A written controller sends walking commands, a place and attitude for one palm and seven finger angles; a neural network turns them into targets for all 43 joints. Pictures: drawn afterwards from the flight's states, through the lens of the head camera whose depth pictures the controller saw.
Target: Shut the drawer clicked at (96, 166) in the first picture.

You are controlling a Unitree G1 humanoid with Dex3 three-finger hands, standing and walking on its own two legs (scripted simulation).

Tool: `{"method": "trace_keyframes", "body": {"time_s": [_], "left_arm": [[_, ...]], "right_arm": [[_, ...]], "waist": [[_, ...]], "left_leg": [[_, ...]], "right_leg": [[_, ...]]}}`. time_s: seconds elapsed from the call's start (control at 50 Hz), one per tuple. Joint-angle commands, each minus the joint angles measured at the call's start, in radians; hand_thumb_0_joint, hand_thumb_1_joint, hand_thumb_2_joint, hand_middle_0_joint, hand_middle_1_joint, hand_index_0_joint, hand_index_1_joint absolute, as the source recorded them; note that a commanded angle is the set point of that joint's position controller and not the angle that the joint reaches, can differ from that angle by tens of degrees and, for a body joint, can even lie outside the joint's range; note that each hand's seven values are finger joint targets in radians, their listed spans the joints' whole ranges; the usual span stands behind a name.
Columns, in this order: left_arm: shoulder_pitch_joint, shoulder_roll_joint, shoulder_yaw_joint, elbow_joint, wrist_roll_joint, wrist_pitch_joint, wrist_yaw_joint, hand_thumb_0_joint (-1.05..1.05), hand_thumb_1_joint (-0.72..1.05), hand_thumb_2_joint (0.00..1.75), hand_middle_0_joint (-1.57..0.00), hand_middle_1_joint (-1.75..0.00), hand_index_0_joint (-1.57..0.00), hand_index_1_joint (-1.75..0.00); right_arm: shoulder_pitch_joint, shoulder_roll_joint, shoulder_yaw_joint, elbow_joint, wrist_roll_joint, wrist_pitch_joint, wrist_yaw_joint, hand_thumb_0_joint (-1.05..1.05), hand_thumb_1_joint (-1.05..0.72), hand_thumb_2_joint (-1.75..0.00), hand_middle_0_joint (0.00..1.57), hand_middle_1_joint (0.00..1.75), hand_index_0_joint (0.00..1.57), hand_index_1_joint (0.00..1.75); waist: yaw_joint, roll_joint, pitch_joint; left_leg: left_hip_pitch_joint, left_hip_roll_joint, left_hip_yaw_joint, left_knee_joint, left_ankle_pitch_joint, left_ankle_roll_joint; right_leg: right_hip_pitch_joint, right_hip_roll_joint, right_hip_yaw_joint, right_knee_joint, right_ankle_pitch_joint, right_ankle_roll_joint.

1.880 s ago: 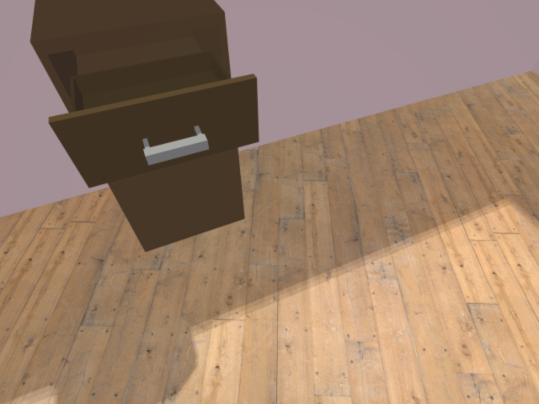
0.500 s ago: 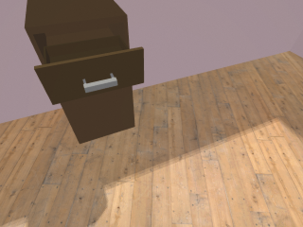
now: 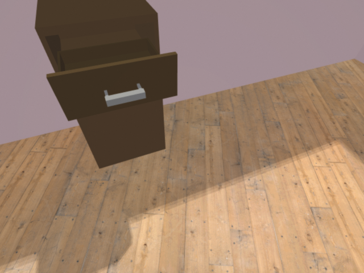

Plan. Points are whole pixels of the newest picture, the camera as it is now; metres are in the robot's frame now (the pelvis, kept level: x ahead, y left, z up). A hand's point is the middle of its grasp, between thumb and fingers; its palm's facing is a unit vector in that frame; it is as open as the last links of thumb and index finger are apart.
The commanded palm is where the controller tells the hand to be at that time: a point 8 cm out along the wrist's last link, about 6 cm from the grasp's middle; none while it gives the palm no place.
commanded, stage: turn to face it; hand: left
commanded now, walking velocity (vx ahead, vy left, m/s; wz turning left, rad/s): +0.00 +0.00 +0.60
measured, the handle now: (124, 93) +0.66 +0.24 +0.01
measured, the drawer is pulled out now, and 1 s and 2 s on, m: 0.29 0.29 0.29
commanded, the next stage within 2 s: take the last steps up to it in 0.68 s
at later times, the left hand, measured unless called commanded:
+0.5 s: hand out of the picture +0.03 +0.22 -0.16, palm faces +0.27 -0.93 -0.25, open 7.3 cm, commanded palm none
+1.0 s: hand out of the picture -0.10 +0.13 -0.18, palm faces +0.44 -0.87 -0.20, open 7.3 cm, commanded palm none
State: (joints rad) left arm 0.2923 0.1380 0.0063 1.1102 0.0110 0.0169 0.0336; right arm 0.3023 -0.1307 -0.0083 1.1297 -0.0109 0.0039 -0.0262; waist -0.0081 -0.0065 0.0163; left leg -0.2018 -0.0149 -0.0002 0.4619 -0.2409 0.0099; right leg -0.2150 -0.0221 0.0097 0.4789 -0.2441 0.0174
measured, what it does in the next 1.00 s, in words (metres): steps on the spot, turning left: right foot, then left foot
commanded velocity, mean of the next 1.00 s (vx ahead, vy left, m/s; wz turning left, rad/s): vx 0.07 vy -0.04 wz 0.26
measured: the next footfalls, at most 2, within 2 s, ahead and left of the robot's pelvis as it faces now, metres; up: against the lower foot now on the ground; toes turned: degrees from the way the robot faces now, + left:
right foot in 0.64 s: +0.06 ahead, -0.13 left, +0.00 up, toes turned +16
left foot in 1.00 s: -0.04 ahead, +0.09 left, +0.00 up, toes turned +27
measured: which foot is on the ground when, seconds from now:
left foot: down 0.00-0.64, up 0.66-0.98, down 1.00-1.00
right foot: down 0.00-0.28, up 0.30-0.62, down 0.64-1.00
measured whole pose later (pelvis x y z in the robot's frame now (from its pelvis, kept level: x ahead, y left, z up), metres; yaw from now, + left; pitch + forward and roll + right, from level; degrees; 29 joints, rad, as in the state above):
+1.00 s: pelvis +0.00 -0.03 -0.01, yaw +23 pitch +0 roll -1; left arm 0.37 0.19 0.03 1.04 0.02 0.01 0.00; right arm 0.21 -0.20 -0.04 1.02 -0.03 0.01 0.00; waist 0.03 -0.01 0.02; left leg -0.18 0.04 0.06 0.50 -0.35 0.02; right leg -0.22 -0.03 -0.11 0.56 -0.35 -0.01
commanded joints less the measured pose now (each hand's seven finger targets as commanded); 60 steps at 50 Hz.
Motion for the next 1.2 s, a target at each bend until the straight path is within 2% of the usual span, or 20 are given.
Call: {"method": "trace_keyframes", "body": {"time_s": [0.0, 0.06, 0.14, 0.22, 0.26, 0.3, 0.38, 0.56, 0.58, 0.62, 0.64, 0.7, 0.76, 0.86, 0.9, 0.94, 0.96, 1.0, 1.08, 1.18], "left_arm": [[0.035, 0.124, 0.045, -0.079, 0.008, 0.0, 0.012, 0.0, 0.9, 0.9, -0.2, -0.3, -0.2, -0.3], [0.029, 0.147, 0.065, -0.115, 0.01, 0.002, 0.011, 0.0, 0.9, 0.9, -0.2, -0.3, -0.2, -0.3], [-0.011, 0.227, 0.09, -0.181, 0.013, 0.001, 0.014, 0.0, 0.9, 0.9, -0.2, -0.3, -0.2, -0.3], [-0.081, 0.228, 0.091, -0.216, 0.014, 0.006, 0.011, 0.0, 0.9, 0.9, -0.2, -0.3, -0.2, -0.3], [-0.09, 0.14, 0.075, -0.263, 0.002, 0.017, 0.001, 0.0, 0.9, 0.9, -0.2, -0.3, -0.2, -0.3], [-0.143, 0.154, 0.073, -0.268, 0.011, 0.021, 0.007, 0.0, 0.9, 0.9, -0.2, -0.3, -0.2, -0.3], [-0.11, 0.15, 0.07, -0.235, 0.004, 0.016, -0.008, 0.0, 0.9, 0.9, -0.2, -0.3, -0.2, -0.3], [-0.039, 0.148, 0.062, -0.238, -0.005, 0.003, -0.001, 0.0, 0.9, 0.9, -0.2, -0.3, -0.2, -0.3], [-0.013, 0.166, 0.064, -0.233, -0.002, -0.006, 0.002, 0.0, 0.9, 0.9, -0.2, -0.3, -0.2, -0.3], [0.005, 0.309, 0.088, -0.237, 0.019, -0.021, 0.01, 0.0, 0.9, 0.9, -0.2, -0.3, -0.2, -0.3], [0.013, 0.303, 0.089, -0.244, 0.014, -0.022, 0.009, 0.0, 0.9, 0.9, -0.2, -0.3, -0.2, -0.3], [-0.09, 0.238, 0.073, -0.264, 0.013, -0.023, 0.011, 0.0, 0.9, 0.9, -0.2, -0.3, -0.2, -0.3], [-0.035, 0.226, 0.071, -0.246, 0.017, -0.03, 0.008, 0.0, 0.9, 0.9, -0.2, -0.3, -0.2, -0.3], [0.085, 0.221, 0.061, -0.15, 0.024, -0.031, -0.011, 0.0, 0.9, 0.9, -0.2, -0.3, -0.2, -0.3], [0.086, 0.214, 0.057, -0.12, 0.015, -0.029, -0.018, 0.0, 0.9, 0.9, -0.2, -0.3, -0.2, -0.3], [0.058, 0.161, 0.048, -0.115, 0.006, -0.022, -0.027, 0.0, 0.9, 0.9, -0.2, -0.3, -0.2, -0.3], [0.058, 0.11, 0.038, -0.132, 0.006, -0.023, -0.036, 0.0, 0.9, 0.9, -0.2, -0.3, -0.2, -0.3], [-0.066, 0.148, 0.054, -0.188, 0.027, -0.015, -0.045, 0.0, 0.9, 0.9, -0.2, -0.3, -0.2, -0.3], [-0.002, 0.122, 0.066, -0.121, 0.022, -0.011, -0.075, 0.0, 0.9, 0.9, -0.2, -0.3, -0.2, -0.3], [-0.072, 0.088, 0.061, -0.127, 0.015, -0.008, -0.086, 0.0, 0.9, 0.9, -0.2, -0.3, -0.2, -0.3]], "right_arm": [[0.0, -0.153, -0.04, -0.077, 0.001, 0.004, -0.002, 0.0, -0.9, -0.9, 0.2, 0.3, 0.2, 0.3], [-0.018, -0.154, -0.051, -0.128, -0.004, 0.014, 0.004, 0.0, -0.9, -0.9, 0.2, 0.3, 0.2, 0.3], [-0.017, -0.124, -0.067, -0.18, -0.009, 0.031, 0.013, 0.0, -0.9, -0.9, 0.2, 0.3, 0.2, 0.3], [0.033, -0.12, -0.065, -0.187, -0.004, 0.017, 0.024, 0.0, -0.9, -0.9, 0.2, 0.3, 0.2, 0.3], [0.091, -0.269, -0.088, -0.201, -0.021, 0.0, 0.018, 0.0, -0.9, -0.9, 0.2, 0.3, 0.2, 0.3], [0.079, -0.283, -0.09, -0.194, -0.02, -0.002, 0.004, 0.0, -0.9, -0.9, 0.2, 0.3, 0.2, 0.3], [-0.045, -0.247, -0.075, -0.231, -0.018, -0.004, -0.001, 0.0, -0.9, -0.9, 0.2, 0.3, 0.2, 0.3], [-0.09, -0.263, -0.088, -0.247, -0.012, 0.014, 0.01, 0.0, -0.9, -0.9, 0.2, 0.3, 0.2, 0.3], [-0.102, -0.247, -0.086, -0.25, -0.005, 0.014, 0.013, 0.0, -0.9, -0.9, 0.2, 0.3, 0.2, 0.3], [-0.111, -0.154, -0.071, -0.284, 0.004, 0.014, 0.02, 0.0, -0.9, -0.9, 0.2, 0.3, 0.2, 0.3], [-0.144, -0.191, -0.084, -0.283, -0.006, 0.033, 0.017, 0.0, -0.9, -0.9, 0.2, 0.3, 0.2, 0.3], [-0.102, -0.181, -0.089, -0.234, -0.006, 0.046, 0.029, 0.0, -0.9, -0.9, 0.2, 0.3, 0.2, 0.3], [-0.128, -0.157, -0.077, -0.221, -0.003, 0.044, 0.029, 0.0, -0.9, -0.9, 0.2, 0.3, 0.2, 0.3], [-0.157, -0.109, -0.053, -0.198, -0.012, 0.012, 0.03, 0.0, -0.9, -0.9, 0.2, 0.3, 0.2, 0.3], [-0.09, -0.102, -0.048, -0.161, -0.014, -0.004, 0.024, 0.0, -0.9, -0.9, 0.2, 0.3, 0.2, 0.3], [0.023, -0.155, -0.053, -0.103, -0.014, -0.023, 0.01, 0.0, -0.9, -0.9, 0.2, 0.3, 0.2, 0.3], [0.09, -0.246, -0.074, -0.084, -0.024, -0.027, 0.004, 0.0, -0.9, -0.9, 0.2, 0.3, 0.2, 0.3], [0.156, -0.307, -0.089, -0.074, -0.027, -0.031, -0.008, 0.0, -0.9, -0.9, 0.2, 0.3, 0.2, 0.3], [0.042, -0.198, -0.058, -0.089, -0.019, -0.063, -0.02, 0.0, -0.9, -0.9, 0.2, 0.3, 0.2, 0.3], [0.094, -0.203, -0.072, -0.049, -0.022, -0.071, -0.02, 0.0, -0.9, -0.9, 0.2, 0.3, 0.2, 0.3]], "waist": [[0.022, 0.058, 0.079], [0.026, -0.004, 0.045], [0.019, -0.205, -0.026], [-0.029, -0.082, -0.01], [-0.046, 0.321, 0.002], [-0.039, 0.205, -0.013], [-0.008, 0.11, -0.038], [0.02, 0.144, -0.08], [0.035, 0.1, -0.082], [0.038, -0.261, -0.027], [0.055, -0.239, -0.02], [-0.012, -0.145, 0.039], [0.015, -0.159, 0.017], [0.059, -0.197, 0.016], [0.027, -0.173, 0.022], [-0.029, -0.015, 0.023], [-0.057, 0.213, 0.037], [-0.093, 0.213, 0.12], [-0.004, 0.148, 0.138], [-0.02, 0.158, 0.124]], "left_leg": [[-0.167, 0.134, -0.18, -0.092, 0.009, 0.058], [-0.226, 0.085, -0.161, 0.002, -0.013, 0.049], [-0.199, 0.009, 0.013, 0.365, -0.156, -0.004], [-0.037, 0.051, 0.047, 0.126, -0.024, -0.009], [0.047, 0.359, -0.443, -0.148, 0.422, 0.167], [0.003, 0.353, -0.495, -0.168, 0.257, 0.225], [0.012, 0.244, -0.307, -0.136, 0.284, 0.185], [-0.019, 0.189, -0.292, -0.036, 0.372, 0.137], [-0.07, 0.15, -0.265, 0.018, 0.307, 0.096], [-0.336, -0.051, -0.031, 0.304, -0.218, -0.026], [-0.299, -0.018, -0.08, 0.48, -0.318, -0.02], [-0.315, 0.008, -0.055, 0.694, -0.206, -0.031], [-0.287, 0.014, -0.015, 0.618, -0.193, -0.048], [-0.157, 0.027, 0.078, 0.247, -0.202, -0.018], [0.0, 0.017, 0.121, 0.06, -0.119, -0.008], [0.236, 0.116, 0.013, -0.103, -0.113, 0.016], [0.304, 0.331, -0.279, -0.203, -0.243, 0.1], [0.173, 0.496, -0.452, -0.332, -0.332, 0.205], [0.095, 0.354, -0.15, -0.31, -0.029, 0.143], [0.105, 0.325, 0.005, -0.266, 0.128, 0.117]], "right_leg": [[-0.037, -0.053, -0.011, 0.004, -0.039, -0.015], [-0.022, -0.107, 0.027, -0.024, -0.084, -0.034], [-0.06, -0.334, 0.162, -0.143, -0.038, -0.162], [-0.121, -0.294, -0.028, 0.082, 0.22, -0.108], [-0.345, -0.042, -0.15, 0.477, -0.343, 0.041], [-0.384, -0.047, -0.001, 0.668, -0.331, 0.015], [-0.307, -0.049, -0.004, 0.579, -0.197, 0.03], [-0.008, 0.015, -0.034, 0.066, -0.066, 0.023], [0.08, -0.007, -0.022, -0.08, 0.032, 0.022], [0.165, -0.371, 0.322, -0.188, 0.247, -0.124], [0.039, -0.407, 0.33, -0.198, 0.256, -0.184], [-0.004, -0.288, 0.161, -0.162, 0.319, -0.182], [0.063, -0.263, 0.093, -0.137, 0.405, -0.183], [0.081, -0.225, 0.117, -0.21, -0.005, -0.179], [0.001, -0.181, 0.092, -0.186, -0.135, -0.15], [-0.205, -0.11, 0.031, -0.039, -0.249, -0.086], [-0.377, -0.025, -0.071, 0.187, -0.252, -0.04], [-0.498, -0.048, -0.028, 0.511, -0.295, -0.029], [-0.45, -0.096, -0.002, 0.582, -0.06, -0.008], [-0.38, -0.106, -0.077, 0.36, -0.018, 0.005]]}}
